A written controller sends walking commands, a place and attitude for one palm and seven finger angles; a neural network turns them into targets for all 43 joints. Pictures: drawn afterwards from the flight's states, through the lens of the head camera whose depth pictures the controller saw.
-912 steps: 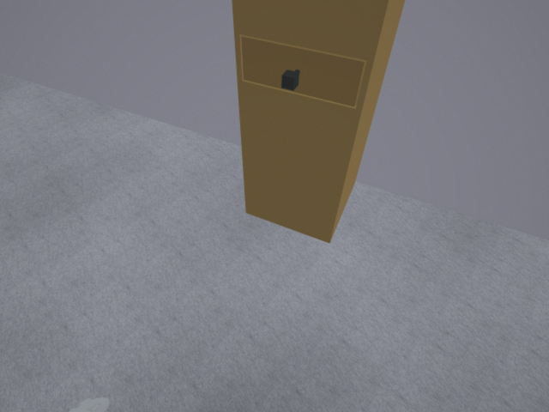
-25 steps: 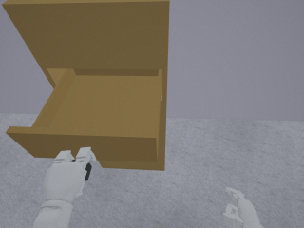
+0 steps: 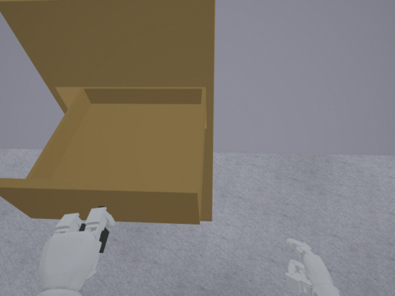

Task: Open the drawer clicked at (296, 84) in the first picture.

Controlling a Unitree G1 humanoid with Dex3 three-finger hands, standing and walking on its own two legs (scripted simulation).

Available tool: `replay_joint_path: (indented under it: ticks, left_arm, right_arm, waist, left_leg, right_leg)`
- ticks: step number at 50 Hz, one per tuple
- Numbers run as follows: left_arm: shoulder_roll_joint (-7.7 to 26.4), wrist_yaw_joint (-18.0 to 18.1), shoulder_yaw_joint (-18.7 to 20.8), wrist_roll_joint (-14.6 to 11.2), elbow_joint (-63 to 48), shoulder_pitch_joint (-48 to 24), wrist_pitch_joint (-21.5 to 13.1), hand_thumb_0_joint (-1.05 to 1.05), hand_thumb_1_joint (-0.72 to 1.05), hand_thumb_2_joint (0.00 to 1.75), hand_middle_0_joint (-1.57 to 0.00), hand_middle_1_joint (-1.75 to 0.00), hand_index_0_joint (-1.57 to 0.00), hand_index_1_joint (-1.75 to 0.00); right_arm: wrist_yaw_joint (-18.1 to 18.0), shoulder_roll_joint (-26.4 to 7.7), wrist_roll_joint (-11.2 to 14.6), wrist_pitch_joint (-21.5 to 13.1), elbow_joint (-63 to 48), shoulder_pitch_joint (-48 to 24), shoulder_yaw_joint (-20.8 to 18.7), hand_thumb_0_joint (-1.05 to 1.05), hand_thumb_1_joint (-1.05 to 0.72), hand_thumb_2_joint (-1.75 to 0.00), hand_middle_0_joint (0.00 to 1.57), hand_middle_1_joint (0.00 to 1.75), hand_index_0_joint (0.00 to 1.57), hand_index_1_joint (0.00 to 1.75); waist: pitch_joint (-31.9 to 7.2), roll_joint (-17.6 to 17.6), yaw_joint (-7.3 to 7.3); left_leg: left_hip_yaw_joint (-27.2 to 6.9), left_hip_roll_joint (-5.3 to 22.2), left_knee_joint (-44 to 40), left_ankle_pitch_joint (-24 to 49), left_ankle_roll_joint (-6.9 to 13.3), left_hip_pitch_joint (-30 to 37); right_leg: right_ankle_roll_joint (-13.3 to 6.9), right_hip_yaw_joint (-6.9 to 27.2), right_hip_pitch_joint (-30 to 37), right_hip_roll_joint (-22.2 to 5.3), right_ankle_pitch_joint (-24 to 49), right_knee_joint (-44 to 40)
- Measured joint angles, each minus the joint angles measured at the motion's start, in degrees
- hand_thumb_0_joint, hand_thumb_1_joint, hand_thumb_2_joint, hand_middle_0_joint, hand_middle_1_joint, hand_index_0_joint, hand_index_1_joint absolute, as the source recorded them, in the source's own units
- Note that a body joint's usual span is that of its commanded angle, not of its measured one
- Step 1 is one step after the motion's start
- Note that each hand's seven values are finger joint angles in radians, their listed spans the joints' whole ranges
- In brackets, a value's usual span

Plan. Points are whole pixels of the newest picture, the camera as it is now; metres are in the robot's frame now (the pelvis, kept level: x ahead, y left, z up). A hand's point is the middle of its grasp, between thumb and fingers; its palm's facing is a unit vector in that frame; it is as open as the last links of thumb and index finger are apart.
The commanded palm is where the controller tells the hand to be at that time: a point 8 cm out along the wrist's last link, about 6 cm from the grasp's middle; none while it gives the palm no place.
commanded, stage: pull the drawer open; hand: left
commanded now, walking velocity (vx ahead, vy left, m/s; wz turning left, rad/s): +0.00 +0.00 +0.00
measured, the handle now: (96, 227) +0.23 +0.23 +0.03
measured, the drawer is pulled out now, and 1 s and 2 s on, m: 0.30 0.30 0.30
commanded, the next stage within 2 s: open the thumb to release the handle in 0.02 s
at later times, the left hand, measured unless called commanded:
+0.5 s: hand (88, 255) +0.18 +0.23 +0.02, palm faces +0.02 -0.07 -1.00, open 9.7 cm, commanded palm +0.16 +0.24 +0.07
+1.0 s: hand (90, 250) +0.19 +0.23 +0.02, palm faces +0.03 -0.08 -1.00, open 13.5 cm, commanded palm +0.17 +0.24 +0.07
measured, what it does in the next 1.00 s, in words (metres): stands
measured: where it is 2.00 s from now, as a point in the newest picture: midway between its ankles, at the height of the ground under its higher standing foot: outside the picture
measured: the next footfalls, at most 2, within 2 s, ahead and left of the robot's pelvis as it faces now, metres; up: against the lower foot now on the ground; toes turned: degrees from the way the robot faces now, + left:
none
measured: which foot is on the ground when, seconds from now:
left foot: down 0.00-1.00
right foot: down 0.00-1.00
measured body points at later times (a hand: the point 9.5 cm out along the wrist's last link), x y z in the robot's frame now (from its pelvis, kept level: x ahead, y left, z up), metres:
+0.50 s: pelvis -0.02 -0.01 +0.01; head +0.01 -0.04 +0.45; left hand +0.18 +0.23 +0.08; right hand +0.20 -0.22 -0.10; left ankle -0.03 +0.12 -0.71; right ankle -0.01 -0.11 -0.71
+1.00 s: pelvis -0.03 -0.01 +0.01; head +0.00 -0.03 +0.46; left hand +0.18 +0.23 +0.07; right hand +0.18 -0.22 -0.10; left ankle -0.03 +0.12 -0.71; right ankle -0.01 -0.11 -0.71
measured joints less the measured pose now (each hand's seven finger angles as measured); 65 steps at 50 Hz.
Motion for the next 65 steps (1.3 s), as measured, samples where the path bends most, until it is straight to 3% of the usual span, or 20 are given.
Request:
replay_joint_path:
  ticks: [7, 17, 28, 37, 52, 65]
  left_arm:
    - [0.4, 0.6, 0.3, -0.5, -0.8, 0.9, 0.4, 0.08, 0.54, 0.67, -0.41, -1.35, -0.27, -1.33]
    - [1.3, 1.8, -1.7, 0.5, 5.1, -6.8, -0.4, 0.04, 0.43, 0.7, -0.4, -1.32, -0.35, -1.32]
    - [1.2, -1.9, -1.1, -0.3, 9.6, -11.5, -0.9, 0.01, -0.08, 0.48, -0.35, -1.24, -0.38, -1.26]
    - [1.4, -1.8, -0.8, 0.1, 11.8, -13.6, -3.0, 0.0, -0.41, 0.33, -0.32, -1.21, -0.37, -1.24]
    - [0.5, -0.8, -2.7, 0.8, 15.0, -17.3, -2.0, 0.0, -0.48, 0.3, -0.32, -1.2, -0.37, -1.24]
    - [1.7, -3.7, -1.0, -1.9, 7.8, -14.7, 0.7, 0.0, -0.48, 0.3, -0.32, -1.2, -0.38, -1.22]
  right_arm:
    - [0.0, -0.5, 0.0, 0.1, -0.1, 0.7, -0.1, 0.01, -0.91, -0.9, 0.2, 0.3, 0.2, 0.3]
    - [-3.5, -0.6, 0.6, 0.5, 3.3, 0.1, -0.7, 0.01, -0.91, -0.9, 0.2, 0.3, 0.2, 0.3]
    - [-5.0, 0.3, 1.3, -0.1, 3.7, -1.8, 0.6, 0.01, -0.91, -0.9, 0.2, 0.3, 0.2, 0.3]
    - [-5.3, -0.5, 1.2, -0.7, 4.0, -1.9, -0.2, 0.01, -0.91, -0.9, 0.2, 0.3, 0.2, 0.3]
    - [-5.1, 0.2, 1.6, -0.4, 5.3, -0.6, -0.3, 0.01, -0.91, -0.9, 0.2, 0.3, 0.2, 0.3]
    - [-5.2, 0.1, 2.1, 0.0, 5.0, -0.6, 0.0, 0.01, -0.91, -0.9, 0.2, 0.3, 0.2, 0.3]
  waist:
    - [-0.3, 0.2, -0.53]
    - [1.2, 1.2, 1.0]
    - [2.1, 0.8, 1.24]
    - [2.7, 0.4, 1.5]
    - [2.8, 0.7, 1.25]
    - [3.3, 1.6, 1.39]
  left_leg:
    - [0.0, 0.1, 1.4, -0.7, 0.0, -1.2]
    - [-1.9, -0.7, 0.7, 0.7, -0.2, -0.6]
    - [-2.2, -0.6, -3.9, 3.7, -0.7, 3.1]
    - [-2.5, -0.6, -5.0, 4.8, -0.6, 3.6]
    - [-2.1, -1.1, -5.2, 5.1, 0.1, 3.3]
    - [-1.4, -1.4, -8.8, 6.1, 0.5, 7.8]
  right_leg:
    - [-0.1, 0.1, -1.3, 0.0, -0.7, 1.6]
    - [-0.3, -1.7, 0.2, -0.7, -0.1, 0.8]
    - [-0.9, -2.1, 3.8, -0.4, 2.5, -3.3]
    - [-0.9, -2.4, 4.7, -0.3, 3.7, -4.9]
    - [-0.2, -1.9, 4.4, -0.8, 4.3, -5.4]
    - [0.3, -1.2, 8.7, -0.8, 5.6, -9.0]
